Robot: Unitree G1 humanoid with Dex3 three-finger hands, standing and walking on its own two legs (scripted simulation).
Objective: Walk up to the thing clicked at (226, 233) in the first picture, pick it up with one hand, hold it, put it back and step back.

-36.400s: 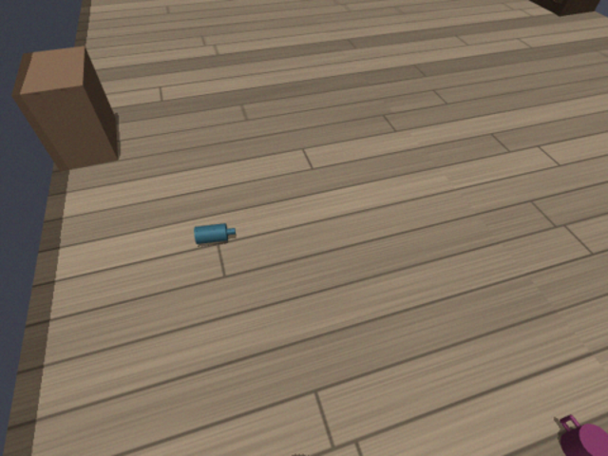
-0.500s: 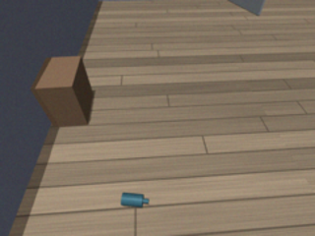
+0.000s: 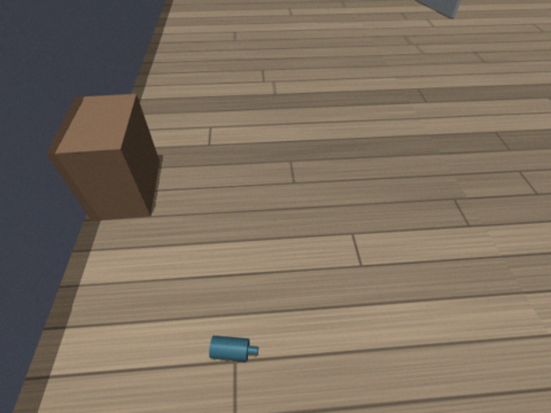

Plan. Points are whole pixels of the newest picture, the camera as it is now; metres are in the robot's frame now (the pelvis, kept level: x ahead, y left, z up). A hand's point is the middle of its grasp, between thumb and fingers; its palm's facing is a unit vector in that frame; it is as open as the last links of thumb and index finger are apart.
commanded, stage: stand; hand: left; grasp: from above
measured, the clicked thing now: (234, 348) +0.45 +0.16 -0.75
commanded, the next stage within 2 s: step back in 0.84 s
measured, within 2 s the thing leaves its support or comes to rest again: neither
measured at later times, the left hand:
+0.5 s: hand out of the picture +0.07 +0.25 -0.16, palm faces +0.01 -0.94 -0.33, open 7.4 cm
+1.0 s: hand out of the picture +0.07 +0.27 -0.16, palm faces +0.01 -0.93 -0.36, open 7.4 cm
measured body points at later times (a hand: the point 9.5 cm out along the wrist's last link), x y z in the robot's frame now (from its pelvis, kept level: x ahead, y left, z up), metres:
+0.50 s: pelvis +0.00 +0.00 +0.00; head +0.01 +0.00 +0.45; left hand +0.07 +0.29 -0.13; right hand +0.08 -0.30 -0.14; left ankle +0.02 +0.13 -0.75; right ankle -0.01 -0.13 -0.75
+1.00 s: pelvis -0.02 +0.01 -0.01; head +0.02 +0.01 +0.44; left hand +0.07 +0.32 -0.14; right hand +0.07 -0.31 -0.14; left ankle +0.01 +0.12 -0.74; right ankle -0.01 -0.12 -0.75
